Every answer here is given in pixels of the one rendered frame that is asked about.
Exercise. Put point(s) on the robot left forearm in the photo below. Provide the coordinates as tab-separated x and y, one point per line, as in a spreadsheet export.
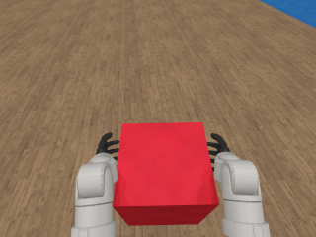
94	196

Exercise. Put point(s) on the robot left hand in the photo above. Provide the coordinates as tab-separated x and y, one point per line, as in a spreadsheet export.
103	145

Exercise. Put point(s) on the robot right hand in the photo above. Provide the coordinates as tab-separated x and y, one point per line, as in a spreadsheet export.
221	147

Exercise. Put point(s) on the carton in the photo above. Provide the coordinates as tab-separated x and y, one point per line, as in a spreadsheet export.
165	175

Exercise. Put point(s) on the robot right forearm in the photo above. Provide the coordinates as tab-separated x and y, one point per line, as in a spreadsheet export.
241	191

